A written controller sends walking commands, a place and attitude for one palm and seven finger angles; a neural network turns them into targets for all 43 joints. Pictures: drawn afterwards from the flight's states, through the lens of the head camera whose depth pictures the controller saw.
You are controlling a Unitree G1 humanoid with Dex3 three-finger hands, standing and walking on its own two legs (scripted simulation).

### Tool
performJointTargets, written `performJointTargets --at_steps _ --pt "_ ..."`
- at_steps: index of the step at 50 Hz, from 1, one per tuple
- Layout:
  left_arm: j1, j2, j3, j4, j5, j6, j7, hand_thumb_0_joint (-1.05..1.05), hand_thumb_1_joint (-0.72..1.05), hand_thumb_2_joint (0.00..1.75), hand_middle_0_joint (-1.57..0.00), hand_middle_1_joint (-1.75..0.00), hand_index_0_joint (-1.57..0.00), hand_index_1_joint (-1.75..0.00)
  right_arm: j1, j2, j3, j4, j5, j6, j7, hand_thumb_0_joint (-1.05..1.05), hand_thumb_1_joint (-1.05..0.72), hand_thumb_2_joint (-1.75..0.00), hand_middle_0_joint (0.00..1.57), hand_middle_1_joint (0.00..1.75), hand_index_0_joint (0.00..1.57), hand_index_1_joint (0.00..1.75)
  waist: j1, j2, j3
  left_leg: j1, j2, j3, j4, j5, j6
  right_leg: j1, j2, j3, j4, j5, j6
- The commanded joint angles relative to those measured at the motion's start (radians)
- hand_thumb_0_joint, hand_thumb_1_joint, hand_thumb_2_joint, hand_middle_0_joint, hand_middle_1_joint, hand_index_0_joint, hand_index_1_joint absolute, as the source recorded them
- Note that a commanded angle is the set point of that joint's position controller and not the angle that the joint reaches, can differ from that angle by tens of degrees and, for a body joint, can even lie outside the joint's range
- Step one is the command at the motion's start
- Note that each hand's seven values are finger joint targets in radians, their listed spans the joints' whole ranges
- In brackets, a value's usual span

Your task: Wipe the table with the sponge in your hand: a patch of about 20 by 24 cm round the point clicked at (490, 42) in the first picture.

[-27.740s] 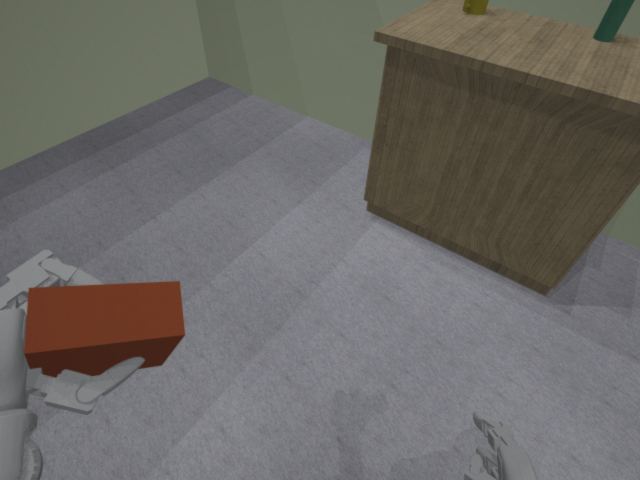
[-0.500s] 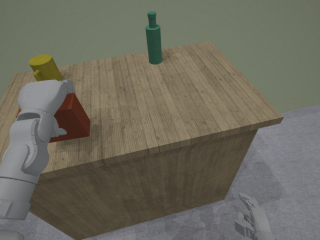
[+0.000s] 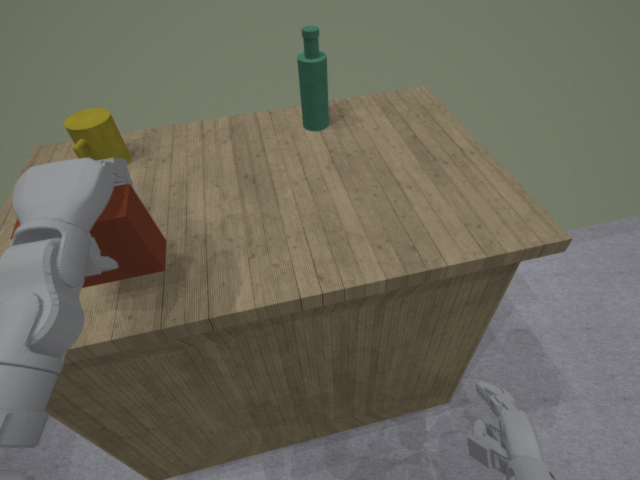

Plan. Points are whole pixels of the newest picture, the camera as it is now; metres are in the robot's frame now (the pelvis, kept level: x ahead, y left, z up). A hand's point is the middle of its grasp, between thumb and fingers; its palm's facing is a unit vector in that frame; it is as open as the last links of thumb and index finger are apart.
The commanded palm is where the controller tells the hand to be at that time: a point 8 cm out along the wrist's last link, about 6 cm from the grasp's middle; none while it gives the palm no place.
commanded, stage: lower the sponge onto the table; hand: left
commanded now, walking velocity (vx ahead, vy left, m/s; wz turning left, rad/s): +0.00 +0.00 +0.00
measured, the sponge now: (106, 248) +0.31 +0.34 +0.13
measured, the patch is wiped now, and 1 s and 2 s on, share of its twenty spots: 0.00 0.00 0.05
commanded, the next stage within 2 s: wipe forward along the first lane in 1.70 s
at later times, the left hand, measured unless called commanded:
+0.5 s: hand (103, 211) +0.32 +0.32 +0.19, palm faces +0.19 +0.01 -0.98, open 9.7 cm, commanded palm +0.27 +0.33 +0.24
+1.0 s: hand (86, 236) +0.30 +0.34 +0.16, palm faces +0.09 +0.01 -1.00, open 9.6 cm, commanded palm +0.26 +0.33 +0.22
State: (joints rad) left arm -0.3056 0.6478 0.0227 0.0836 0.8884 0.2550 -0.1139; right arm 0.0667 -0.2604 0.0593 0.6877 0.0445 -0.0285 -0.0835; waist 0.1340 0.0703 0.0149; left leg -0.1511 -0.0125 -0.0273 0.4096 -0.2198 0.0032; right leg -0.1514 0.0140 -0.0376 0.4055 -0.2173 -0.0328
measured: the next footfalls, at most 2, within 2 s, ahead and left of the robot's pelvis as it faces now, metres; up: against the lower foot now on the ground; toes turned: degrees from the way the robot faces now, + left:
none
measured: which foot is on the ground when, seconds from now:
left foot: down 0.00-1.00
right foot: down 0.00-1.00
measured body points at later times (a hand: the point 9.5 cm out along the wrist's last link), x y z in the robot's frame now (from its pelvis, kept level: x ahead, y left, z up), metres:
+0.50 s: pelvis +0.00 +0.00 +0.00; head +0.00 -0.03 +0.45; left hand +0.30 +0.31 +0.24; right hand +0.21 -0.20 -0.10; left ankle +0.00 +0.12 -0.74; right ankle +0.00 -0.10 -0.74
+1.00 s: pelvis +0.00 +0.00 +0.00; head +0.00 -0.04 +0.45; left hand +0.29 +0.34 +0.21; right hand +0.23 -0.21 -0.09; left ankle +0.00 +0.12 -0.74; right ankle +0.00 -0.10 -0.74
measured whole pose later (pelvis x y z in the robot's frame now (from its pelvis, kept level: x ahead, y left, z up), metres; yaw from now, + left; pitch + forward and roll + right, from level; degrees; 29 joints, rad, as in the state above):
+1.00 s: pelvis +0.00 +0.00 +0.00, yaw +0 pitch -1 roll +0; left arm -0.29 0.63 0.05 0.17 0.91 0.30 -0.11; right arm 0.07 -0.28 0.05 0.68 0.05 -0.01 -0.08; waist 0.12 0.09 0.00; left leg -0.18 -0.01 -0.03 0.42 -0.22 0.00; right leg -0.17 0.02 -0.04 0.41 -0.22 -0.03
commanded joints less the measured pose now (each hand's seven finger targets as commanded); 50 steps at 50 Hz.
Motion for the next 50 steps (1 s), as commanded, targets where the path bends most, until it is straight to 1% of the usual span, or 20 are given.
performJointTargets --at_steps 1,4,8,11,13,14,17,18,20,23,26,29,31,34,37,38,40,43,46,50 --pt "-0.34 0.311 0.192 -0.022 0.021 0.165 0.048 0.0 0.1 1.3 -1.2 -1.6 -1.2 -1.6 -0.197 -0.13 -0.042 -0.131 0.01 -0.016 0.017 0.0 -0.9 -0.9 0.2 0.3 0.2 0.3 0.01 0.037 -0.268 -0.014 -0.027 0.022 -0.046 0.325 -0.006 0.155 -0.004 0.042 -0.033 0.26 -0.031" --pt "-0.275 0.244 0.099 0.002 0.005 0.234 -0.063 0.0 0.1 1.3 -1.2 -1.6 -1.2 -1.6 -0.21 -0.14 -0.037 -0.166 0.025 0.007 0.021 0.0 -0.9 -0.9 0.2 0.3 0.2 0.3 -0.016 -0.036 -0.233 -0.028 -0.022 0.027 -0.048 0.259 0.01 0.121 -0.008 0.022 -0.035 0.233 -0.014" --pt "-0.336 0.152 -0.029 -0.11 0.002 0.2 -0.162 0.0 0.1 1.3 -1.2 -1.6 -1.2 -1.6 -0.218 -0.123 -0.024 -0.218 0.041 -0.007 0.003 0.0 -0.9 -0.9 0.2 0.3 0.2 0.3 -0.066 -0.045 -0.226 0.023 -0.015 0.011 -0.048 0.163 0.035 0.032 0.0 0.007 -0.053 0.122 -0.004" --pt "-0.445 0.252 0.018 -0.151 0.042 0.114 -0.177 0.0 0.1 1.3 -1.2 -1.6 -1.2 -1.6 -0.177 -0.134 -0.029 -0.203 0.022 -0.027 -0.023 0.0 -0.9 -0.9 0.2 0.3 0.2 0.3 -0.068 -0.06 -0.265 0.045 -0.026 -0.004 -0.046 0.139 0.045 0.023 0.003 0.007 -0.05 0.065 -0.006" --pt "-0.54 0.384 0.123 -0.233 0.067 0.033 -0.154 0.0 0.1 1.3 -1.2 -1.6 -1.2 -1.6 -0.157 -0.135 -0.028 -0.197 0.009 -0.043 -0.038 0.0 -0.9 -0.9 0.2 0.3 0.2 0.3 -0.054 0.015 -0.299 0.07 -0.024 -0.012 -0.047 0.127 0.044 0.039 0.005 0.023 -0.05 0.036 -0.016" --pt "-0.57 0.4 0.159 -0.242 0.08 -0.007 -0.125 0.0 0.1 1.3 -1.2 -1.6 -1.2 -1.6 -0.147 -0.115 -0.023 -0.198 0.002 -0.057 -0.043 0.0 -0.9 -0.9 0.2 0.3 0.2 0.3 -0.035 0.011 -0.345 0.076 -0.035 -0.01 -0.041 0.168 0.044 0.064 0.003 0.016 -0.034 0.043 -0.023" --pt "-0.514 0.409 0.243 -0.2 0.073 -0.066 -0.024 0.0 0.1 1.3 -1.2 -1.6 -1.2 -1.6 -0.118 -0.11 -0.037 -0.163 -0.006 -0.068 -0.042 0.0 -0.9 -0.9 0.2 0.3 0.2 0.3 -0.008 0.073 -0.305 0.05 -0.029 -0.013 -0.053 0.251 0.022 0.067 0.018 0.012 -0.032 0.103 -0.04" --pt "-0.517 0.459 0.302 -0.249 0.07 -0.068 0.011 0.0 0.1 1.3 -1.2 -1.6 -1.2 -1.6 -0.123 -0.117 -0.039 -0.165 -0.007 -0.072 -0.033 0.0 -0.9 -0.9 0.2 0.3 0.2 0.3 0.011 0.137 -0.352 0.063 -0.026 -0.017 -0.051 0.273 0.018 0.1 0.021 0.03 -0.028 0.122 -0.048" --pt "-0.472 0.382 0.277 -0.219 0.059 -0.036 0.071 0.0 0.1 1.3 -1.2 -1.6 -1.2 -1.6 -0.131 -0.098 -0.044 -0.154 -0.006 -0.07 -0.01 0.0 -0.9 -0.9 0.2 0.3 0.2 0.3 0.026 0.16 -0.349 0.05 -0.022 -0.008 -0.044 0.393 0.0 0.124 0.014 0.022 -0.015 0.194 -0.052" --pt "-0.355 0.327 0.265 -0.122 0.03 0.072 0.102 0.0 0.1 1.3 -1.2 -1.6 -1.2 -1.6 -0.173 -0.116 -0.05 -0.145 0.002 -0.043 0.026 0.0 -0.9 -0.9 0.2 0.3 0.2 0.3 0.041 0.11 -0.34 0.022 -0.02 0.006 -0.035 0.408 -0.011 0.166 0.006 0.042 -0.015 0.264 -0.049" --pt "-0.23 0.227 0.147 -0.023 0.018 0.195 0.042 0.0 0.1 1.3 -1.2 -1.6 -1.2 -1.6 -0.2 -0.135 -0.045 -0.15 0.013 -0.003 0.036 0.0 -0.9 -0.9 0.2 0.3 0.2 0.3 0.018 -0.043 -0.243 -0.041 -0.017 0.025 -0.056 0.286 -0.004 0.136 0.0 0.026 -0.031 0.226 -0.023" --pt "-0.223 0.18 0.055 -0.023 0.015 0.244 -0.049 0.0 0.1 1.3 -1.2 -1.6 -1.2 -1.6 -0.215 -0.144 -0.038 -0.182 0.027 0.012 0.026 0.0 -0.9 -0.9 0.2 0.3 0.2 0.3 -0.018 -0.084 -0.224 -0.038 -0.019 0.033 -0.052 0.207 0.015 0.094 -0.003 0.015 -0.035 0.177 -0.008" --pt "-0.242 0.174 0.023 -0.089 0.013 0.237 -0.098 0.0 0.1 1.3 -1.2 -1.6 -1.2 -1.6 -0.219 -0.144 -0.04 -0.2 0.031 0.012 0.014 0.0 -0.9 -0.9 0.2 0.3 0.2 0.3 -0.035 -0.091 -0.241 -0.013 -0.023 0.026 -0.051 0.166 0.029 0.072 -0.001 0.01 -0.042 0.134 0.001" --pt "-0.384 0.251 0.042 -0.219 0.043 0.151 -0.137 0.0 0.1 1.3 -1.2 -1.6 -1.2 -1.6 -0.205 -0.131 -0.029 -0.215 0.019 -0.019 -0.01 0.0 -0.9 -0.9 0.2 0.3 0.2 0.3 -0.046 -0.035 -0.321 0.039 -0.038 0.017 -0.024 0.178 0.048 0.068 -0.001 0.022 -0.027 0.117 -0.004" --pt "-0.416 0.337 0.136 -0.203 0.072 0.029 -0.107 0.0 0.1 1.3 -1.2 -1.6 -1.2 -1.6 -0.155 -0.124 -0.034 -0.185 0.002 -0.038 -0.044 0.0 -0.9 -0.9 0.2 0.3 0.2 0.3 -0.046 -0.031 -0.288 0.051 -0.039 0.01 -0.018 0.181 0.049 0.038 0.01 0.018 -0.038 0.094 -0.012" --pt "-0.466 0.388 0.183 -0.258 0.074 -0.014 -0.08 0.0 0.1 1.3 -1.2 -1.6 -1.2 -1.6 -0.147 -0.127 -0.034 -0.181 -0.002 -0.052 -0.048 0.0 -0.9 -0.9 0.2 0.3 0.2 0.3 -0.04 0.044 -0.308 0.07 -0.036 0.003 -0.016 0.178 0.045 0.042 0.011 0.032 -0.043 0.085 -0.02" --pt "-0.412 0.386 0.234 -0.161 0.077 -0.055 -0.018 0.0 0.1 1.3 -1.2 -1.6 -1.2 -1.6 -0.116 -0.114 -0.044 -0.152 -0.008 -0.064 -0.053 0.0 -0.9 -0.9 0.2 0.3 0.2 0.3 -0.026 0.038 -0.27 0.042 -0.038 0.009 -0.014 0.218 0.035 0.041 0.012 0.027 -0.038 0.114 -0.029" --pt "-0.394 0.356 0.245 -0.155 0.053 -0.044 0.038 0.0 0.1 1.3 -1.2 -1.6 -1.2 -1.6 -0.13 -0.119 -0.05 -0.152 0.003 -0.057 -0.031 0.0 -0.9 -0.9 0.2 0.3 0.2 0.3 -0.008 0.108 -0.284 0.041 -0.039 0.007 -0.012 0.272 0.017 0.074 0.011 0.042 -0.035 0.176 -0.041" --pt "-0.315 0.265 0.178 -0.102 0.042 0.027 0.053 0.0 0.1 1.3 -1.2 -1.6 -1.2 -1.6 -0.145 -0.122 -0.053 -0.149 0.004 -0.036 -0.007 0.0 -0.9 -0.9 0.2 0.3 0.2 0.3 -0.005 0.096 -0.286 0.014 -0.032 0.013 -0.02 0.323 0.005 0.098 0.003 0.025 -0.024 0.238 -0.037" --pt "-0.207 0.212 0.116 -0.038 0.038 0.127 0.0 0.0 0.1 1.3 -1.2 -1.6 -1.2 -1.6 -0.172 -0.133 -0.05 -0.163 0.012 -0.009 0.007 0.0 -0.9 -0.9 0.2 0.3 0.2 0.3 -0.015 -0.027 -0.256 -0.018 -0.026 0.019 -0.027 0.276 0.014 0.103 0.001 0.018 -0.023 0.236 -0.021"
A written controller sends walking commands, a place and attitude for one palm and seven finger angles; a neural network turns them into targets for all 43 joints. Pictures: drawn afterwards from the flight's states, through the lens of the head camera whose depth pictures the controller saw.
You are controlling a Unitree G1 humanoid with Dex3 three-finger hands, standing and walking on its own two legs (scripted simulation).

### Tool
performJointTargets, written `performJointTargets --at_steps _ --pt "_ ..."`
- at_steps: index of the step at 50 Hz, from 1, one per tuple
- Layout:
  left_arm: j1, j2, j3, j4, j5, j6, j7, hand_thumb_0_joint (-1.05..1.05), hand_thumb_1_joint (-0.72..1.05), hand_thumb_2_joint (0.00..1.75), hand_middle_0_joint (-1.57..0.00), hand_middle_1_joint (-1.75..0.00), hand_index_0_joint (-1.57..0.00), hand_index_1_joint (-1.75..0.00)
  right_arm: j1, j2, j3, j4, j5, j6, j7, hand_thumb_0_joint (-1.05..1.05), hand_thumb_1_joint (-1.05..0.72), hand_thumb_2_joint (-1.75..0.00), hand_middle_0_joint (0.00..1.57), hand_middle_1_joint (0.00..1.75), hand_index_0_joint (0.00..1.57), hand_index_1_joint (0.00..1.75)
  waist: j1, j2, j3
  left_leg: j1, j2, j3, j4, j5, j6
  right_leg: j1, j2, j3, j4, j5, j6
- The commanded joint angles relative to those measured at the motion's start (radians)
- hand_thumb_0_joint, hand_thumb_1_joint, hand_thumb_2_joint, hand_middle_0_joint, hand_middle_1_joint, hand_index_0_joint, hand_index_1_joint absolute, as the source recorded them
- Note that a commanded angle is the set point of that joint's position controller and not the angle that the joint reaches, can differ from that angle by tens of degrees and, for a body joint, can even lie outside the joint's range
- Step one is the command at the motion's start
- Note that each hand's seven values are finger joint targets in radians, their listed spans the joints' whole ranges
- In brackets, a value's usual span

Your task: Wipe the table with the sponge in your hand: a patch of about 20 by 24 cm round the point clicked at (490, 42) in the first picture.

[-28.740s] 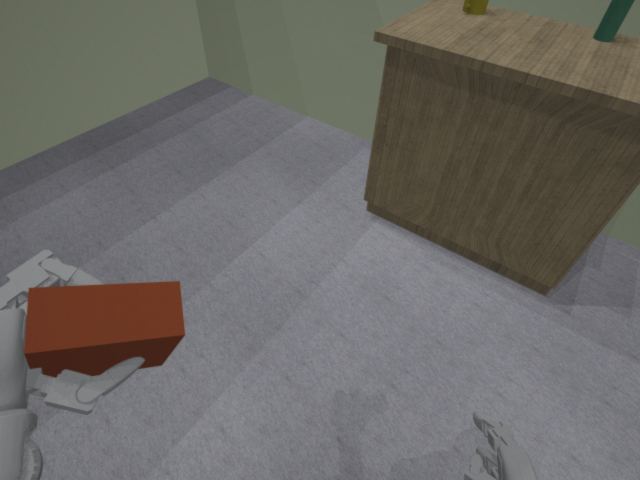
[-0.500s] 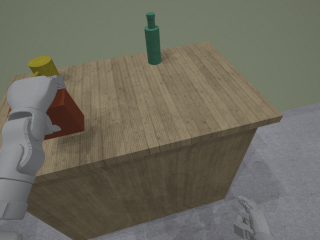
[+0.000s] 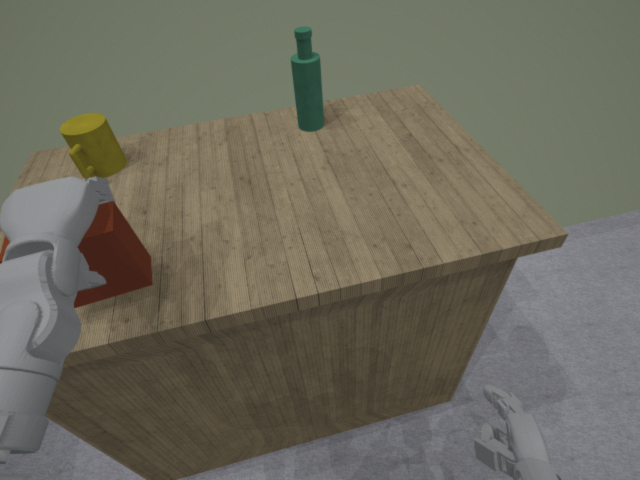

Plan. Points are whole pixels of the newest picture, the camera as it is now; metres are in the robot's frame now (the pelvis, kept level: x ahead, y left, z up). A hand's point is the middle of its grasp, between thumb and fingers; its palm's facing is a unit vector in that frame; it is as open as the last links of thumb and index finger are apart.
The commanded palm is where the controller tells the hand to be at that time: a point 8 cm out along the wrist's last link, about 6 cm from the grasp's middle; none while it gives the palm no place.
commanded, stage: lower the sponge onto the table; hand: left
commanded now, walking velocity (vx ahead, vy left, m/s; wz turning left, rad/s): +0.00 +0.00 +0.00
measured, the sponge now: (92, 267) +0.30 +0.35 +0.11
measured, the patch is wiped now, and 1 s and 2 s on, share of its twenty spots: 0.00 0.05 0.25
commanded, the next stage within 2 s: wipe forward along the first lane in 0.70 s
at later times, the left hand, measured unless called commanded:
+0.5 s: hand (87, 268) +0.29 +0.35 +0.12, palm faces -0.03 -0.02 -1.00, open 9.7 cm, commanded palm +0.27 +0.33 +0.19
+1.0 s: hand (100, 258) +0.31 +0.34 +0.12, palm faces -0.02 -0.01 -1.00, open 9.7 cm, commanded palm +0.29 +0.34 +0.17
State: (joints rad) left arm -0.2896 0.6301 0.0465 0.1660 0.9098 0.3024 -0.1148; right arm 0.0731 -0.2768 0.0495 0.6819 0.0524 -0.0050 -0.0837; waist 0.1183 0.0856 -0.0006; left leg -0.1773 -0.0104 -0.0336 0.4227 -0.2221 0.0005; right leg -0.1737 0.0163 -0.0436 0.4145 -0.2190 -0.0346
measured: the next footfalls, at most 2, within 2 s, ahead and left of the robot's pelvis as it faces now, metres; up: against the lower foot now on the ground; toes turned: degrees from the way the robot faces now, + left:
none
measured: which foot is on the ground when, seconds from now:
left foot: down 0.00-1.00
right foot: down 0.00-1.00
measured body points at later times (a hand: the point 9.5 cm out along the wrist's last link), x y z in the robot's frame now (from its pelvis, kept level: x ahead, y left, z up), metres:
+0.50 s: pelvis +0.00 +0.00 +0.00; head +0.00 -0.03 +0.45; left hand +0.29 +0.34 +0.18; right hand +0.22 -0.21 -0.10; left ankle +0.00 +0.12 -0.74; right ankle +0.00 -0.10 -0.74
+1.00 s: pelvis +0.00 +0.00 +0.00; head +0.01 -0.03 +0.45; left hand +0.30 +0.34 +0.18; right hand +0.22 -0.22 -0.10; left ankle +0.00 +0.12 -0.74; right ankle +0.00 -0.10 -0.74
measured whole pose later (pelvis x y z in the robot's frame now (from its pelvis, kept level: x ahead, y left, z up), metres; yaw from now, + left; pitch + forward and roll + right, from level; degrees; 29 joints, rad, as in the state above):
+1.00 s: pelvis +0.00 +0.00 +0.00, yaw +0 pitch +1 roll +0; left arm -0.30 0.59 0.01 0.28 0.94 0.29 -0.11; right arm 0.09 -0.28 0.05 0.70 0.06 0.02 -0.10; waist 0.11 0.08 -0.02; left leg -0.22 -0.02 -0.04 0.45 -0.23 0.00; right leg -0.23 0.01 -0.05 0.45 -0.24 -0.03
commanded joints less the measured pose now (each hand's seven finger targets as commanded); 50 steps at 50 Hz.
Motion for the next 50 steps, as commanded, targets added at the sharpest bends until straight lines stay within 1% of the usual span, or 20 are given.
performJointTargets --at_steps 1,6,8,9,11,13,15,17,18,20,22,24,30,33,36,38,41,43,49,50 --pt "-0.224 0.232 0.078 -0.142 0.017 0.091 -0.019 0.0 0.1 1.3 -1.2 -1.6 -1.2 -1.6 -0.192 -0.124 -0.041 -0.164 0.007 -0.025 0.005 0.0 -0.9 -0.9 0.2 0.3 0.2 0.3 -0.006 -0.056 -0.241 0.009 -0.028 0.026 -0.043 0.257 0.019 0.118 0.0 0.023 -0.035 0.223 -0.015" --pt "-0.264 0.252 0.074 -0.257 0.028 0.037 -0.066 0.0 0.1 1.3 -1.2 -1.6 -1.2 -1.6 -0.186 -0.114 -0.035 -0.188 0.003 -0.032 -0.011 0.0 -0.9 -0.9 0.2 0.3 0.2 0.3 -0.015 -0.062 -0.278 0.045 -0.033 0.018 -0.038 0.243 0.038 0.103 0.007 0.017 -0.028 0.183 -0.012" --pt "-0.274 0.337 0.16 -0.345 0.029 -0.021 -0.043 0.0 0.1 1.3 -1.2 -1.6 -1.2 -1.6 -0.178 -0.111 -0.036 -0.193 -0.005 -0.051 -0.019 0.0 -0.9 -0.9 0.2 0.3 0.2 0.3 0.001 -0.015 -0.319 0.074 -0.033 0.013 -0.024 0.259 0.042 0.118 0.009 0.033 -0.022 0.188 -0.017" --pt "-0.282 0.325 0.159 -0.348 0.038 -0.042 -0.025 0.0 0.1 1.3 -1.2 -1.6 -1.2 -1.6 -0.168 -0.098 -0.031 -0.19 -0.012 -0.057 -0.021 0.0 -0.9 -0.9 0.2 0.3 0.2 0.3 0.007 -0.003 -0.327 0.071 -0.04 0.017 -0.019 0.282 0.041 0.119 0.006 0.026 -0.013 0.193 -0.019" --pt "-0.227 0.33 0.205 -0.292 0.036 -0.062 0.017 0.0 0.1 1.3 -1.2 -1.6 -1.2 -1.6 -0.15 -0.102 -0.04 -0.164 -0.013 -0.054 -0.022 0.0 -0.9 -0.9 0.2 0.3 0.2 0.3 0.013 -0.011 -0.266 0.043 -0.036 0.015 -0.025 0.281 0.031 0.095 0.014 0.023 -0.022 0.188 -0.023" --pt "-0.242 0.315 0.204 -0.296 0.028 -0.057 0.046 0.0 0.1 1.3 -1.2 -1.6 -1.2 -1.6 -0.159 -0.103 -0.042 -0.165 -0.005 -0.058 -0.015 0.0 -0.9 -0.9 0.2 0.3 0.2 0.3 0.014 0.041 -0.246 0.045 -0.033 0.011 -0.03 0.264 0.023 0.081 0.017 0.031 -0.028 0.16 -0.03" --pt "-0.247 0.252 0.15 -0.19 0.025 -0.025 0.065 0.0 0.1 1.3 -1.2 -1.6 -1.2 -1.6 -0.15 -0.104 -0.043 -0.142 -0.004 -0.053 -0.013 0.0 -0.9 -0.9 0.2 0.3 0.2 0.3 0.001 0.017 -0.198 0.018 -0.032 0.02 -0.041 0.233 0.017 0.057 0.012 0.019 -0.039 0.134 -0.027" --pt "-0.26 0.259 0.143 -0.16 0.028 0.006 0.071 0.0 0.1 1.3 -1.2 -1.6 -1.2 -1.6 -0.158 -0.112 -0.045 -0.139 -0.003 -0.046 -0.013 0.0 -0.9 -0.9 0.2 0.3 0.2 0.3 0.003 -0.006 -0.211 0.012 -0.036 0.024 -0.043 0.224 0.016 0.073 0.01 0.026 -0.043 0.143 -0.025" --pt "-0.297 0.285 0.149 -0.179 0.033 0.015 0.07 0.0 0.1 1.3 -1.2 -1.6 -1.2 -1.6 -0.167 -0.118 -0.042 -0.144 0.002 -0.048 -0.011 0.0 -0.9 -0.9 0.2 0.3 0.2 0.3 -0.002 0.018 -0.24 0.025 -0.035 0.024 -0.043 0.213 0.016 0.082 0.01 0.035 -0.042 0.133 -0.027" --pt "-0.324 0.238 0.087 -0.13 0.046 0.036 0.055 0.0 0.1 1.3 -1.2 -1.6 -1.2 -1.6 -0.168 -0.111 -0.039 -0.139 0.003 -0.045 -0.015 0.0 -0.9 -0.9 0.2 0.3 0.2 0.3 -0.019 -0.01 -0.237 0.015 -0.038 0.028 -0.045 0.203 0.02 0.078 0.007 0.027 -0.044 0.128 -0.021" --pt "-0.321 0.242 0.076 -0.132 0.049 0.034 0.033 0.0 0.1 1.3 -1.2 -1.6 -1.2 -1.6 -0.165 -0.116 -0.043 -0.144 0.003 -0.042 -0.022 0.0 -0.9 -0.9 0.2 0.3 0.2 0.3 -0.022 -0.026 -0.257 0.021 -0.04 0.026 -0.045 0.187 0.025 0.08 0.009 0.025 -0.046 0.123 -0.017" --pt "-0.35 0.228 0.053 -0.204 0.051 0.007 0.016 0.0 0.1 1.3 -1.2 -1.6 -1.2 -1.6 -0.168 -0.106 -0.039 -0.161 0.0 -0.057 -0.026 0.0 -0.9 -0.9 0.2 0.3 0.2 0.3 -0.022 0.007 -0.314 0.056 -0.043 0.023 -0.029 0.21 0.033 0.089 0.008 0.03 -0.034 0.136 -0.02" --pt "-0.211 0.211 0.08 -0.139 0.038 -0.024 -0.001 0.0 0.1 1.3 -1.2 -1.6 -1.2 -1.6 -0.143 -0.111 -0.045 -0.15 -0.001 -0.049 -0.026 0.0 -0.9 -0.9 0.2 0.3 0.2 0.3 -0.016 -0.04 -0.222 0.022 -0.03 0.018 -0.032 0.221 0.028 0.058 0.012 0.014 -0.031 0.159 -0.018" --pt "-0.211 0.276 0.148 -0.172 0.035 -0.031 0.019 0.0 0.1 1.3 -1.2 -1.6 -1.2 -1.6 -0.148 -0.121 -0.046 -0.16 -0.003 -0.044 -0.02 0.0 -0.9 -0.9 0.2 0.3 0.2 0.3 0.004 -0.03 -0.237 0.015 -0.032 0.018 -0.032 0.232 0.026 0.082 0.011 0.026 -0.023 0.169 -0.022" --pt "-0.188 0.199 0.094 -0.166 0.037 -0.021 0.031 0.0 0.1 1.3 -1.2 -1.6 -1.2 -1.6 -0.147 -0.113 -0.047 -0.16 -0.001 -0.039 -0.013 0.0 -0.9 -0.9 0.2 0.3 0.2 0.3 -0.002 -0.026 -0.224 0.01 -0.032 0.021 -0.031 0.254 0.022 0.066 0.012 0.013 -0.021 0.179 -0.022" --pt "-0.179 0.24 0.131 -0.176 0.037 -0.017 0.04 0.0 0.1 1.3 -1.2 -1.6 -1.2 -1.6 -0.15 -0.119 -0.049 -0.164 -0.001 -0.04 -0.012 0.0 -0.9 -0.9 0.2 0.3 0.2 0.3 0.005 -0.031 -0.24 0.015 -0.031 0.02 -0.029 0.236 0.024 0.073 0.013 0.025 -0.022 0.164 -0.023" --pt "-0.207 0.207 0.09 -0.107 0.044 0.0 0.041 0.0 0.1 1.3 -1.2 -1.6 -1.2 -1.6 -0.141 -0.123 -0.049 -0.146 0.0 -0.032 -0.016 0.0 -0.9 -0.9 0.2 0.3 0.2 0.3 -0.015 -0.062 -0.204 -0.009 -0.034 0.028 -0.029 0.21 0.024 0.047 0.012 0.018 -0.029 0.153 -0.017" --pt "-0.261 0.236 0.098 -0.092 0.054 0.004 0.043 0.0 0.1 1.3 -1.2 -1.6 -1.2 -1.6 -0.141 -0.129 -0.047 -0.143 0.004 -0.034 -0.02 0.0 -0.9 -0.9 0.2 0.3 0.2 0.3 -0.021 -0.044 -0.211 -0.005 -0.035 0.028 -0.028 0.19 0.024 0.036 0.013 0.027 -0.031 0.127 -0.019" --pt "-0.322 0.245 0.073 0.048 0.083 -0.001 0.023 0.0 0.1 1.3 -1.2 -1.6 -1.2 -1.6 -0.105 -0.131 -0.049 -0.129 0.001 -0.029 -0.032 0.0 -0.9 -0.9 0.2 0.3 0.2 0.3 -0.029 -0.087 -0.233 -0.03 -0.042 0.034 -0.013 0.168 0.028 0.038 0.006 0.027 -0.022 0.124 -0.013" --pt "-0.3 0.254 0.083 0.108 0.088 -0.003 0.018 0.0 0.1 1.3 -1.2 -1.6 -1.2 -1.6 -0.095 -0.135 -0.051 -0.115 0.002 -0.024 -0.033 0.0 -0.9 -0.9 0.2 0.3 0.2 0.3 -0.035 -0.088 -0.204 -0.043 -0.039 0.036 -0.012 0.164 0.027 0.025 0.008 0.025 -0.024 0.128 -0.013"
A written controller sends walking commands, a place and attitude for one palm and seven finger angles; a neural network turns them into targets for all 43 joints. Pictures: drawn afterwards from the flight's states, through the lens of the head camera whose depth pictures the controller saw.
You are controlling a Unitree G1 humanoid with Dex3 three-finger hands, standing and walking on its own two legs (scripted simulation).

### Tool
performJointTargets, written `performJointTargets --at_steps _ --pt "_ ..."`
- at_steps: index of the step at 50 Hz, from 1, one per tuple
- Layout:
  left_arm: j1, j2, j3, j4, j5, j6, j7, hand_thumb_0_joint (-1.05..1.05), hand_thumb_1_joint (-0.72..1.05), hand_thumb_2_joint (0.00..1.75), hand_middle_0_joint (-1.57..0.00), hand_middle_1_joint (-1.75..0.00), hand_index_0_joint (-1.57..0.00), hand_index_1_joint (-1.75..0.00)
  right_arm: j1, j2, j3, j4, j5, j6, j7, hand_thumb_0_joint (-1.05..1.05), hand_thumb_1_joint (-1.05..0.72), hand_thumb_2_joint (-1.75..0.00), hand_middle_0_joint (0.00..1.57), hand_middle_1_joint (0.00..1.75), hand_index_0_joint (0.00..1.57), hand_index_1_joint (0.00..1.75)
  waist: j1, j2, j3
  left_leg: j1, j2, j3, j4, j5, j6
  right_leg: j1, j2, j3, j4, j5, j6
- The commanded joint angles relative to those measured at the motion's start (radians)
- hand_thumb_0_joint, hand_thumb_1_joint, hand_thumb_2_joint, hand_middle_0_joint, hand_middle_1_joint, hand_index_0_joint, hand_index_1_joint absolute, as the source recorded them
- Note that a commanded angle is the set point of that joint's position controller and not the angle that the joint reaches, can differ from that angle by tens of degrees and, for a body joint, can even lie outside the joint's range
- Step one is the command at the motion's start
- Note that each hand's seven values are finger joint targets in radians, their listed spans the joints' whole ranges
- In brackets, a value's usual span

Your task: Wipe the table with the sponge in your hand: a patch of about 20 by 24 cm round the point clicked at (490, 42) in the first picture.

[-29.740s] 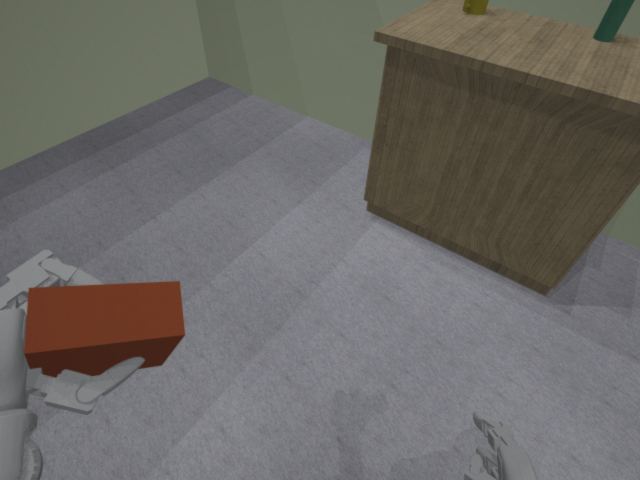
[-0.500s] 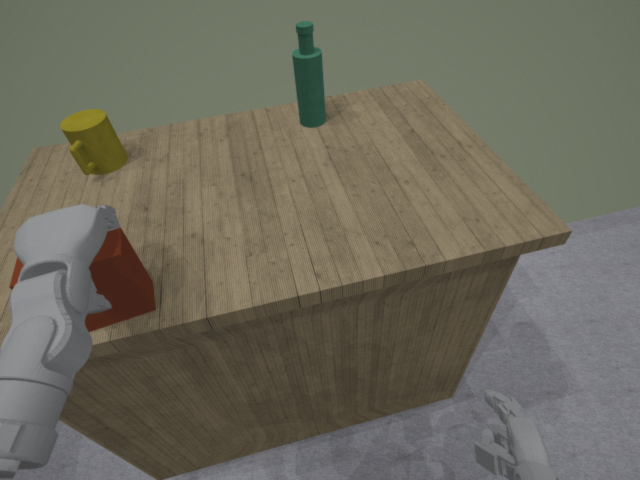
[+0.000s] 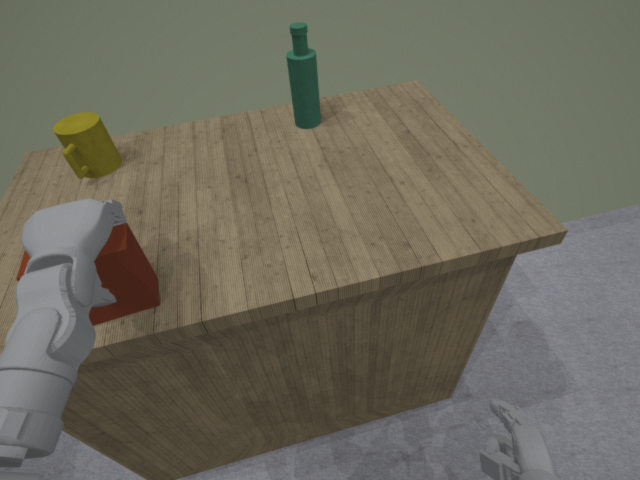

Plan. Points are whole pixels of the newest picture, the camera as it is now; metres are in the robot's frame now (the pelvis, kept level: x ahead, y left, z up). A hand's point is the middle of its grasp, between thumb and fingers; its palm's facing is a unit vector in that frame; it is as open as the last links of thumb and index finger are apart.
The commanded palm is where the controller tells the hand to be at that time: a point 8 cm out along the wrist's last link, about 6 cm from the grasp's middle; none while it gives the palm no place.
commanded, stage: wipe forward along the first lane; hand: left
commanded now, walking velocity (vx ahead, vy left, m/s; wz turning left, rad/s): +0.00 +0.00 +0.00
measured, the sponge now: (103, 287) +0.30 +0.35 +0.08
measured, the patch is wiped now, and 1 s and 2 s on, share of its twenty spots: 0.05 0.25 0.40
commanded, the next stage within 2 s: slide across to the middle lane in 1.42 s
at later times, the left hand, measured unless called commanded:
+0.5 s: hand (95, 240) +0.34 +0.36 +0.13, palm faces -0.09 +0.01 -1.00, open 9.7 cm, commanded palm +0.33 +0.36 +0.15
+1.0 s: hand (96, 211) +0.39 +0.39 +0.12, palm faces -0.14 +0.05 -0.99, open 9.7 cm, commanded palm +0.40 +0.38 +0.15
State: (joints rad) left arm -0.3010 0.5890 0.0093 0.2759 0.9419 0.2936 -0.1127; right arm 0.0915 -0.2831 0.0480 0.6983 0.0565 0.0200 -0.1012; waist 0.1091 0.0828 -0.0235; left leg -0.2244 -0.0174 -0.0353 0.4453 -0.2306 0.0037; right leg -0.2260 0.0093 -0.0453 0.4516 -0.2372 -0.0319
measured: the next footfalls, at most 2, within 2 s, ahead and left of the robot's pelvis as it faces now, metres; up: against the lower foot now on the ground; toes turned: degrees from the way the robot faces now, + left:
none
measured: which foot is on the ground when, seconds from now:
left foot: down 0.00-1.00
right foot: down 0.00-1.00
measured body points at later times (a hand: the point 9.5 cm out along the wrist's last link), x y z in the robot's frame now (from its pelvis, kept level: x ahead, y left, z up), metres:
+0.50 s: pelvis -0.01 -0.01 -0.01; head +0.01 -0.04 +0.44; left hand +0.34 +0.35 +0.18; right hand +0.13 -0.27 -0.13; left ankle +0.00 +0.12 -0.74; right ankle +0.00 -0.10 -0.74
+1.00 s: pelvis -0.01 +0.01 -0.01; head +0.04 -0.01 +0.43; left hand +0.40 +0.38 +0.18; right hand +0.04 -0.28 -0.14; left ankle +0.00 +0.12 -0.74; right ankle +0.00 -0.10 -0.74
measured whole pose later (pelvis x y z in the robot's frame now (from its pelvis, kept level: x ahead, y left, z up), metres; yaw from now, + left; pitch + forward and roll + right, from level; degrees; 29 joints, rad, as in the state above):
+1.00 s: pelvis -0.01 +0.01 -0.01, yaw -2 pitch +10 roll -1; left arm -0.76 0.81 0.10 0.99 1.04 0.00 -0.05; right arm 0.32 -0.32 0.00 0.71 0.08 0.06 -0.11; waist -0.01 0.05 -0.07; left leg -0.51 0.00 -0.01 0.60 -0.27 0.01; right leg -0.50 0.03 -0.03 0.56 -0.24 -0.03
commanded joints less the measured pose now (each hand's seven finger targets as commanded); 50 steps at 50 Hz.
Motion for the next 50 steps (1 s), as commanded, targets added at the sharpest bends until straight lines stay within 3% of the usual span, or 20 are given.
performJointTargets --at_steps 1,3,7,14,15,18,20,21,25,26,28,30,33,34,36,39,42,46,48,50 --pt "-0.286 0.276 0.101 -0.004 0.051 -0.002 0.007 0.0 0.1 1.3 -1.2 -1.6 -1.2 -1.6 -0.11 -0.129 -0.05 -0.137 -0.002 -0.044 -0.016 0.0 -0.9 -0.9 0.2 0.3 0.2 0.3 -0.024 -0.091 -0.19 -0.002 -0.035 0.039 -0.034 0.169 0.024 0.084 0.014 0.026 -0.06 0.15 -0.013" --pt "-0.351 0.317 0.119 0.006 0.055 -0.026 -0.002 0.0 0.1 1.3 -1.2 -1.6 -1.2 -1.6 -0.1 -0.136 -0.051 -0.141 -0.001 -0.047 -0.019 0.0 -0.9 -0.9 0.2 0.3 0.2 0.3 -0.036 -0.081 -0.192 0.0 -0.032 0.039 -0.03 0.144 0.027 0.065 0.014 0.035 -0.065 0.129 -0.013" --pt "-0.341 0.303 0.107 0.089 0.066 -0.067 -0.012 0.0 0.1 1.3 -1.2 -1.6 -1.2 -1.6 -0.067 -0.133 -0.056 -0.141 -0.003 -0.037 -0.022 0.0 -0.9 -0.9 0.2 0.3 0.2 0.3 -0.036 -0.074 -0.161 -0.029 -0.034 0.041 -0.018 0.13 0.028 0.038 0.014 0.03 -0.056 0.124 -0.013" --pt "-0.339 0.365 0.175 0.151 0.07 -0.146 0.012 0.0 0.1 1.3 -1.2 -1.6 -1.2 -1.6 -0.01 -0.144 -0.075 -0.14 -0.004 -0.027 -0.017 0.0 -0.9 -0.9 0.2 0.3 0.2 0.3 -0.032 -0.092 -0.206 -0.064 -0.038 0.047 0.016 0.152 0.033 0.051 0.009 0.047 -0.028 0.181 -0.01" --pt "-0.34 0.326 0.139 0.173 0.067 -0.149 0.015 0.0 0.1 1.3 -1.2 -1.6 -1.2 -1.6 -0.004 -0.143 -0.075 -0.14 -0.002 -0.027 -0.017 0.0 -0.9 -0.9 0.2 0.3 0.2 0.3 -0.043 -0.098 -0.177 -0.076 -0.039 0.047 0.016 0.139 0.034 0.028 0.01 0.042 -0.031 0.17 -0.009" --pt "-0.382 0.371 0.17 0.181 0.065 -0.168 0.034 0.0 0.1 1.3 -1.2 -1.6 -1.2 -1.6 0.014 -0.155 -0.083 -0.129 -0.001 -0.026 -0.015 0.0 -0.9 -0.9 0.2 0.3 0.2 0.3 -0.046 -0.092 -0.191 -0.087 -0.04 0.047 0.02 0.114 0.034 0.02 0.009 0.052 -0.033 0.15 -0.009" --pt "-0.397 0.385 0.176 0.265 0.072 -0.17 0.048 0.0 0.1 1.3 -1.2 -1.6 -1.2 -1.6 0.042 -0.156 -0.085 -0.115 0.001 -0.023 -0.018 0.0 -0.9 -0.9 0.2 0.3 0.2 0.3 -0.058 -0.119 -0.168 -0.116 -0.038 0.048 0.024 0.086 0.035 0.0 0.009 0.051 -0.03 0.125 -0.004" --pt "-0.4 0.361 0.153 0.282 0.068 -0.172 0.049 0.0 0.1 1.3 -1.2 -1.6 -1.2 -1.6 0.043 -0.156 -0.085 -0.114 0.003 -0.021 -0.018 0.0 -0.9 -0.9 0.2 0.3 0.2 0.3 -0.063 -0.135 -0.163 -0.126 -0.04 0.05 0.024 0.068 0.037 -0.007 0.008 0.053 -0.035 0.108 0.0" --pt "-0.492 0.425 0.164 0.401 0.091 -0.183 0.059 0.0 0.1 1.3 -1.2 -1.6 -1.2 -1.6 0.086 -0.164 -0.086 -0.093 0.005 -0.017 -0.022 0.0 -0.9 -0.9 0.2 0.3 0.2 0.3 -0.079 -0.132 -0.158 -0.168 -0.04 0.053 0.029 0.014 0.037 -0.03 0.005 0.066 -0.037 0.053 0.005" --pt "-0.521 0.401 0.133 0.4 0.093 -0.19 0.058 0.0 0.1 1.3 -1.2 -1.6 -1.2 -1.6 0.089 -0.163 -0.085 -0.095 0.007 -0.018 -0.021 0.0 -0.9 -0.9 0.2 0.3 0.2 0.3 -0.086 -0.12 -0.167 -0.17 -0.041 0.051 0.03 0.006 0.037 -0.038 0.004 0.066 -0.035 0.047 0.005" --pt "-0.558 0.447 0.151 0.436 0.102 -0.2 0.056 0.0 0.1 1.3 -1.2 -1.6 -1.2 -1.6 0.109 -0.173 -0.088 -0.087 0.006 -0.015 -0.023 0.0 -0.9 -0.9 0.2 0.3 0.2 0.3 -0.091 -0.113 -0.186 -0.181 -0.039 0.05 0.034 -0.006 0.038 -0.038 0.005 0.075 -0.037 0.033 0.004" --pt "-0.589 0.431 0.118 0.49 0.116 -0.206 0.057 0.0 0.1 1.3 -1.2 -1.6 -1.2 -1.6 0.127 -0.17 -0.087 -0.09 0.011 -0.013 -0.025 0.0 -0.9 -0.9 0.2 0.3 0.2 0.3 -0.108 -0.115 -0.183 -0.201 -0.036 0.051 0.044 -0.027 0.04 -0.062 0.005 0.074 -0.03 0.016 0.006" --pt "-0.577 0.457 0.144 0.503 0.122 -0.235 0.054 0.0 0.1 1.3 -1.2 -1.6 -1.2 -1.6 0.153 -0.174 -0.096 -0.09 0.006 -0.009 -0.02 0.0 -0.9 -0.9 0.2 0.3 0.2 0.3 -0.093 -0.087 -0.243 -0.192 -0.033 0.048 0.056 0.015 0.04 -0.042 0.008 0.077 -0.014 0.072 -0.003" --pt "-0.571 0.463 0.142 0.525 0.122 -0.239 0.055 0.0 0.1 1.3 -1.2 -1.6 -1.2 -1.6 0.161 -0.171 -0.094 -0.096 0.008 -0.006 -0.022 0.0 -0.9 -0.9 0.2 0.3 0.2 0.3 -0.095 -0.111 -0.253 -0.209 -0.032 0.052 0.064 0.007 0.042 -0.032 0.004 0.081 -0.008 0.071 0.003" --pt "-0.615 0.459 0.127 0.548 0.118 -0.253 0.058 0.0 0.1 1.3 -1.2 -1.6 -1.2 -1.6 0.171 -0.175 -0.092 -0.096 0.013 -0.005 -0.023 0.0 -0.9 -0.9 0.2 0.3 0.2 0.3 -0.116 -0.123 -0.197 -0.239 -0.029 0.047 0.065 -0.033 0.042 -0.08 0.007 0.077 -0.014 0.037 0.005" --pt "-0.633 0.501 0.158 0.564 0.12 -0.276 0.07 0.0 0.1 1.3 -1.2 -1.6 -1.2 -1.6 0.196 -0.178 -0.097 -0.095 0.013 -0.004 -0.022 0.0 -0.9 -0.9 0.2 0.3 0.2 0.3 -0.113 -0.116 -0.224 -0.241 -0.026 0.047 0.068 -0.025 0.045 -0.079 0.009 0.079 -0.005 0.037 0.002" --pt "-0.695 0.494 0.134 0.591 0.124 -0.281 0.085 0.0 0.1 1.3 -1.2 -1.6 -1.2 -1.6 0.214 -0.181 -0.097 -0.089 0.018 -0.005 -0.023 0.0 -0.9 -0.9 0.2 0.3 0.2 0.3 -0.134 -0.114 -0.202 -0.263 -0.024 0.042 0.068 -0.057 0.044 -0.124 0.012 0.075 -0.005 0.002 0.003" --pt "-0.71 0.484 0.118 0.62 0.132 -0.278 0.098 0.0 0.1 1.3 -1.2 -1.6 -1.2 -1.6 0.242 -0.182 -0.101 -0.081 0.019 -0.003 -0.018 0.0 -0.9 -0.9 0.2 0.3 0.2 0.3 -0.135 -0.096 -0.25 -0.245 -0.018 0.039 0.077 -0.03 0.044 -0.133 0.016 0.07 0.01 0.025 -0.001" --pt "-0.742 0.515 0.137 0.62 0.136 -0.276 0.097 0.0 0.1 1.3 -1.2 -1.6 -1.2 -1.6 0.253 -0.186 -0.105 -0.07 0.016 0.002 -0.018 0.0 -0.9 -0.9 0.2 0.3 0.2 0.3 -0.137 -0.086 -0.287 -0.232 -0.015 0.04 0.08 0.002 0.044 -0.117 0.018 0.073 0.012 0.059 -0.004" --pt "-0.767 0.476 0.088 0.64 0.132 -0.268 0.096 0.0 0.1 1.3 -1.2 -1.6 -1.2 -1.6 0.258 -0.181 -0.099 -0.074 0.021 0.003 -0.018 0.0 -0.9 -0.9 0.2 0.3 0.2 0.3 -0.154 -0.073 -0.259 -0.239 -0.015 0.039 0.08 -0.024 0.044 -0.146 0.017 0.069 0.012 0.037 -0.001"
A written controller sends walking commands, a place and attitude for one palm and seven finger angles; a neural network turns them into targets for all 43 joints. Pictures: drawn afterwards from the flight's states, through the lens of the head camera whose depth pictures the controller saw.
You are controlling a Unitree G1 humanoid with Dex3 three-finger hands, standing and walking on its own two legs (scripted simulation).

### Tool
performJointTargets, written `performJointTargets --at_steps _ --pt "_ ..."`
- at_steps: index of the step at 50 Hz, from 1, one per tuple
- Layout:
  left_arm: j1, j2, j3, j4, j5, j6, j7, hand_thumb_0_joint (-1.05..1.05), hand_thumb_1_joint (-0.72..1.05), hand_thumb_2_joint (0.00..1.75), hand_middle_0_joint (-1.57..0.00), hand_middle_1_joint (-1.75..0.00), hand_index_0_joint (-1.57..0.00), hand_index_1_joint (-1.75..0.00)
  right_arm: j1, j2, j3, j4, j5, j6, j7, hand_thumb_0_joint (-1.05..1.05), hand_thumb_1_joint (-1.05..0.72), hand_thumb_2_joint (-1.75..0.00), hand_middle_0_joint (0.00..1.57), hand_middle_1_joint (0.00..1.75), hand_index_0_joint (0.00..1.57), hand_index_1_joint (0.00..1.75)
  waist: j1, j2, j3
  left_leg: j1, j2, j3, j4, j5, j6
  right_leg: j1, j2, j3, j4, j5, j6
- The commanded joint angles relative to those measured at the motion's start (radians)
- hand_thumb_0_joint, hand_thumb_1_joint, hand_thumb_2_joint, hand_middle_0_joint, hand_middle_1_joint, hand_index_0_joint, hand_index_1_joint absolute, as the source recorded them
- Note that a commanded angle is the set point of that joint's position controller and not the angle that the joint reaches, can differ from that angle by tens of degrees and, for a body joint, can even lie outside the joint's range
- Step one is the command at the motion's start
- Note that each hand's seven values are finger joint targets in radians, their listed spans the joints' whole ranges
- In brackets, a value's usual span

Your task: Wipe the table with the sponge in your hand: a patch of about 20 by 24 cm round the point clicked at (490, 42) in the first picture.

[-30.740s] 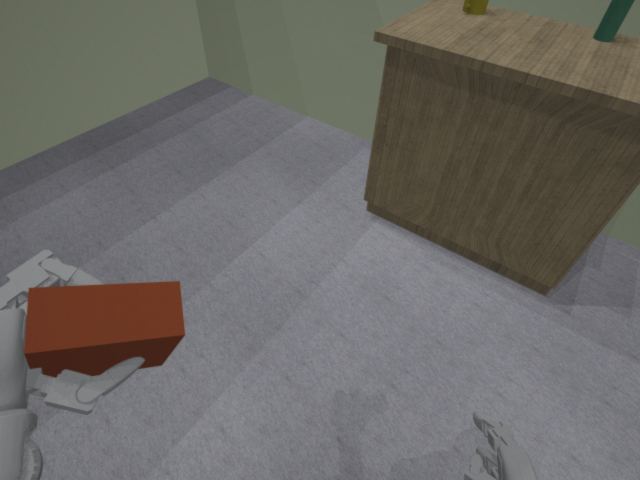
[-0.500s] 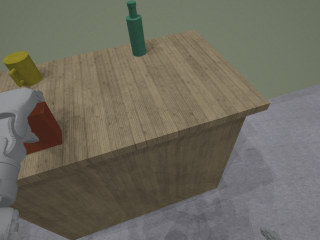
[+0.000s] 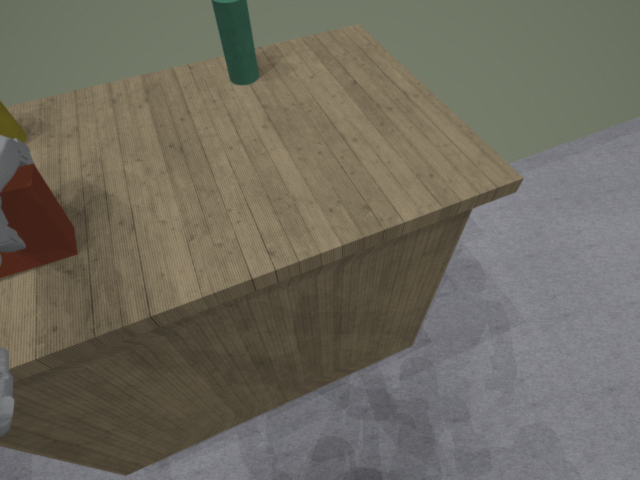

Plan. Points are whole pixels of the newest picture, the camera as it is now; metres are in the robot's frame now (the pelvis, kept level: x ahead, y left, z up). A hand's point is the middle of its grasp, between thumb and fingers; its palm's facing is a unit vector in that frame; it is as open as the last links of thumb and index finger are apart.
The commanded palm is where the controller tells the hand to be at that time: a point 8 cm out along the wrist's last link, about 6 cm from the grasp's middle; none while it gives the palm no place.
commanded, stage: wipe forward along the first lane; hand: left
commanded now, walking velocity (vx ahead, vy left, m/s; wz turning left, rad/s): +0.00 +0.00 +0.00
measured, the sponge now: (11, 236) +0.38 +0.41 +0.09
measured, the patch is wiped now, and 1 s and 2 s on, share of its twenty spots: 0.25 0.40 0.55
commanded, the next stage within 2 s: slide across to the middle lane in 0.42 s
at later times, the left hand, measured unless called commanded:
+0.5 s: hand (0, 172) +0.45 +0.43 +0.14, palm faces -0.19 +0.04 -0.98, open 9.7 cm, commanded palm +0.45 +0.41 +0.16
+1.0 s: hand (30, 154) +0.47 +0.39 +0.14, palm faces -0.14 +0.04 -0.99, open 9.7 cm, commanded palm +0.47 +0.37 +0.20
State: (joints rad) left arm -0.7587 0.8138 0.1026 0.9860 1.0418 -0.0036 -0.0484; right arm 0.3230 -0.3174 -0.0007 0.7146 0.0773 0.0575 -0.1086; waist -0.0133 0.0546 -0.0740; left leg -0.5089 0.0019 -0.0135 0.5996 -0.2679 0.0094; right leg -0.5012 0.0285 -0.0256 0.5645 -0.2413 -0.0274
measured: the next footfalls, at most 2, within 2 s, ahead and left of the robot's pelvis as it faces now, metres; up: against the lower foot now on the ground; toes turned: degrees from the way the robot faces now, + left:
none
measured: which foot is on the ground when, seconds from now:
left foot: down 0.00-1.00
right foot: down 0.00-1.00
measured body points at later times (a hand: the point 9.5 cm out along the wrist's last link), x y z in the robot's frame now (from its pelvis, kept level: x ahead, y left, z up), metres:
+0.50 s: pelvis +0.02 +0.02 +0.00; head +0.10 +0.02 +0.44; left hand +0.45 +0.42 +0.19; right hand +0.07 -0.26 -0.13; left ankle +0.01 +0.12 -0.73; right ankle +0.02 -0.10 -0.73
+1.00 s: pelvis +0.04 +0.03 +0.00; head +0.11 +0.02 +0.45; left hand +0.48 +0.39 +0.20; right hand +0.11 -0.25 -0.13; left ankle +0.01 +0.12 -0.73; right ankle +0.02 -0.10 -0.73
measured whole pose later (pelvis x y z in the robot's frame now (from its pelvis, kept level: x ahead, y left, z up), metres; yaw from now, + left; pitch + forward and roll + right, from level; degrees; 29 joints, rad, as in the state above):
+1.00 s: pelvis +0.04 +0.03 +0.00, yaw +1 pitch +12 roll -2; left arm -0.91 0.76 -0.03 0.98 1.03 0.08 -0.09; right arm 0.31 -0.29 0.00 0.72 0.07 0.07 -0.08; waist -0.02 0.05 -0.08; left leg -0.47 -0.03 -0.02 0.57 -0.31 0.04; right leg -0.44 0.00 -0.03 0.49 -0.27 0.00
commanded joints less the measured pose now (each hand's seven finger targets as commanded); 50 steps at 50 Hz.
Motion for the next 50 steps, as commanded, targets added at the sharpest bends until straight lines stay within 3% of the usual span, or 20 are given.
performJointTargets --at_steps 1,3,6,8,11,14,19,20,22,23,24,28,31,34,37,40,42,45,47,50 --pt "-0.302 0.26 0.008 -0.057 0.029 0.03 0.03 0.0 0.1 1.3 -1.2 -1.6 -1.2 -1.6 0.032 -0.149 -0.052 -0.085 -0.002 -0.035 -0.009 0.0 -0.9 -0.9 0.2 0.3 0.2 0.3 -0.027 -0.057 -0.2 0.044 -0.032 0.014 -0.075 0.011 0.038 0.125 -0.001 0.047 -0.103 0.036 -0.006" --pt "-0.288 0.301 0.041 -0.053 0.034 0.031 0.023 0.0 0.1 1.3 -1.2 -1.6 -1.2 -1.6 0.036 -0.158 -0.053 -0.083 -0.004 -0.028 -0.01 0.0 -0.9 -0.9 0.2 0.3 0.2 0.3 -0.011 -0.056 -0.234 0.051 -0.032 0.012 -0.079 0.059 0.036 0.151 0.004 0.048 -0.098 0.076 -0.013" --pt "-0.33 0.274 0.003 -0.029 0.042 0.031 0.018 0.0 0.1 1.3 -1.2 -1.6 -1.2 -1.6 0.05 -0.154 -0.05 -0.081 -0.002 -0.027 -0.011 0.0 -0.9 -0.9 0.2 0.3 0.2 0.3 -0.036 -0.056 -0.204 0.055 -0.028 0.011 -0.074 0.053 0.037 0.108 0.006 0.039 -0.095 0.066 -0.011" --pt "-0.354 0.303 0.021 -0.037 0.051 0.026 0.014 0.0 0.1 1.3 -1.2 -1.6 -1.2 -1.6 0.055 -0.159 -0.052 -0.076 -0.005 -0.025 -0.012 0.0 -0.9 -0.9 0.2 0.3 0.2 0.3 -0.032 -0.042 -0.214 0.068 -0.024 0.003 -0.077 0.078 0.035 0.105 0.01 0.038 -0.094 0.076 -0.018" --pt "-0.356 0.272 -0.009 -0.02 0.055 0.023 0.01 0.0 0.1 1.3 -1.2 -1.6 -1.2 -1.6 0.068 -0.154 -0.052 -0.083 -0.004 -0.026 -0.011 0.0 -0.9 -0.9 0.2 0.3 0.2 0.3 -0.041 -0.036 -0.211 0.077 -0.023 0.004 -0.067 0.084 0.035 0.081 0.012 0.033 -0.087 0.074 -0.017" --pt "-0.402 0.349 0.038 -0.013 0.065 0.018 0.009 0.0 0.1 1.3 -1.2 -1.6 -1.2 -1.6 0.088 -0.16 -0.053 -0.077 -0.005 -0.018 -0.014 0.0 -0.9 -0.9 0.2 0.3 0.2 0.3 -0.041 -0.031 -0.251 0.083 -0.021 0.002 -0.058 0.125 0.033 0.09 0.013 0.035 -0.073 0.105 -0.019" --pt "-0.4 0.312 0.01 -0.004 0.079 0.011 -0.001 0.0 0.1 1.3 -1.2 -1.6 -1.2 -1.6 0.11 -0.158 -0.057 -0.078 -0.011 -0.008 -0.007 0.0 -0.9 -0.9 0.2 0.3 0.2 0.3 -0.034 0.013 -0.277 0.126 -0.014 -0.006 -0.043 0.216 0.022 0.063 0.021 0.022 -0.053 0.147 -0.028" --pt "-0.39 0.283 -0.011 -0.001 0.076 0.015 -0.003 0.0 0.1 1.3 -1.2 -1.6 -1.2 -1.6 0.11 -0.156 -0.057 -0.083 -0.011 -0.005 -0.006 0.0 -0.9 -0.9 0.2 0.3 0.2 0.3 -0.041 -0.006 -0.269 0.13 -0.013 -0.004 -0.038 0.221 0.024 0.057 0.023 0.02 -0.056 0.151 -0.027" --pt "-0.43 0.279 -0.019 -0.006 0.076 0.016 -0.005 0.0 0.1 1.3 -1.2 -1.6 -1.2 -1.6 0.117 -0.159 -0.058 -0.076 -0.011 -0.003 -0.006 0.0 -0.9 -0.9 0.2 0.3 0.2 0.3 -0.054 -0.011 -0.258 0.131 -0.009 -0.01 -0.036 0.22 0.022 0.034 0.023 0.018 -0.057 0.147 -0.026" --pt "-0.421 0.308 0.014 -0.023 0.073 0.011 -0.007 0.0 0.1 1.3 -1.2 -1.6 -1.2 -1.6 0.123 -0.161 -0.062 -0.075 -0.016 0.0 -0.005 0.0 -0.9 -0.9 0.2 0.3 0.2 0.3 -0.039 -0.005 -0.287 0.145 -0.009 -0.011 -0.035 0.264 0.022 0.055 0.024 0.021 -0.057 0.176 -0.031" --pt "-0.433 0.317 0.01 -0.005 0.076 0.012 -0.007 0.0 0.1 1.3 -1.2 -1.6 -1.2 -1.6 0.128 -0.162 -0.06 -0.075 -0.012 0.004 -0.006 0.0 -0.9 -0.9 0.2 0.3 0.2 0.3 -0.051 -0.01 -0.284 0.138 -0.011 -0.01 -0.029 0.251 0.021 0.045 0.024 0.022 -0.051 0.165 -0.026" --pt "-0.425 0.262 -0.013 -0.051 0.053 -0.002 -0.016 0.0 0.1 1.3 -1.2 -1.6 -1.2 -1.6 0.135 -0.155 -0.066 -0.076 -0.016 0.008 -0.002 0.0 -0.9 -0.9 0.2 0.3 0.2 0.3 -0.044 0.001 -0.323 0.178 -0.005 -0.01 -0.023 0.327 0.02 0.063 0.024 0.018 -0.047 0.215 -0.03" --pt "-0.466 0.213 -0.049 -0.092 0.036 -0.003 -0.015 0.0 0.1 1.3 -1.2 -1.6 -1.2 -1.6 0.134 -0.146 -0.069 -0.071 -0.015 0.008 0.002 0.0 -0.9 -0.9 0.2 0.3 0.2 0.3 -0.06 0.016 -0.319 0.215 0.001 -0.018 -0.019 0.345 0.018 0.039 0.026 0.012 -0.053 0.201 -0.027" --pt "-0.451 0.224 -0.022 -0.131 0.012 -0.008 -0.013 0.0 0.1 1.3 -1.2 -1.6 -1.2 -1.6 0.131 -0.142 -0.072 -0.073 -0.014 0.006 0.003 0.0 -0.9 -0.9 0.2 0.3 0.2 0.3 -0.045 0.019 -0.35 0.239 -0.003 -0.017 -0.023 0.384 0.022 0.082 0.024 0.018 -0.059 0.226 -0.027" --pt "-0.483 0.158 -0.07 -0.145 -0.02 -0.001 -0.013 0.0 0.1 1.3 -1.2 -1.6 -1.2 -1.6 0.11 -0.136 -0.066 -0.066 -0.008 0.0 0.005 0.0 -0.9 -0.9 0.2 0.3 0.2 0.3 -0.06 0.021 -0.291 0.244 -0.003 -0.025 -0.042 0.344 0.019 0.064 0.023 0.008 -0.073 0.197 -0.026" --pt "-0.516 0.168 -0.064 -0.193 -0.022 0.012 -0.009 0.0 0.1 1.3 -1.2 -1.6 -1.2 -1.6 0.103 -0.134 -0.066 -0.059 -0.01 -0.007 0.007 0.0 -0.9 -0.9 0.2 0.3 0.2 0.3 -0.048 0.062 -0.34 0.296 -0.003 -0.03 -0.047 0.395 0.016 0.087 0.022 0.01 -0.075 0.212 -0.03" --pt "-0.526 0.147 -0.082 -0.17 -0.02 0.035 -0.008 0.0 0.1 1.3 -1.2 -1.6 -1.2 -1.6 0.093 -0.133 -0.063 -0.052 -0.008 -0.009 0.009 0.0 -0.9 -0.9 0.2 0.3 0.2 0.3 -0.058 0.029 -0.299 0.29 -0.003 -0.035 -0.059 0.369 0.014 0.082 0.022 0.005 -0.088 0.197 -0.03" --pt "-0.561 0.149 -0.086 -0.196 -0.02 0.059 -0.009 0.0 0.1 1.3 -1.2 -1.6 -1.2 -1.6 0.079 -0.13 -0.057 -0.055 -0.011 -0.015 0.013 0.0 -0.9 -0.9 0.2 0.3 0.2 0.3 -0.047 0.075 -0.324 0.309 -0.008 -0.031 -0.064 0.406 0.012 0.11 0.02 0.008 -0.09 0.222 -0.033" --pt "-0.583 0.14 -0.102 -0.188 -0.012 0.077 -0.011 0.0 0.1 1.3 -1.2 -1.6 -1.2 -1.6 0.068 -0.129 -0.051 -0.055 -0.009 -0.016 0.015 0.0 -0.9 -0.9 0.2 0.3 0.2 0.3 -0.054 0.06 -0.313 0.301 -0.011 -0.031 -0.073 0.388 0.012 0.12 0.018 0.008 -0.095 0.222 -0.033" --pt "-0.574 0.182 -0.053 -0.21 -0.002 0.094 -0.01 0.0 0.1 1.3 -1.2 -1.6 -1.2 -1.6 0.065 -0.125 -0.054 -0.06 -0.014 -0.016 0.021 0.0 -0.9 -0.9 0.2 0.3 0.2 0.3 -0.027 0.072 -0.385 0.34 -0.007 -0.028 -0.061 0.515 0.007 0.178 0.018 0.009 -0.087 0.294 -0.034"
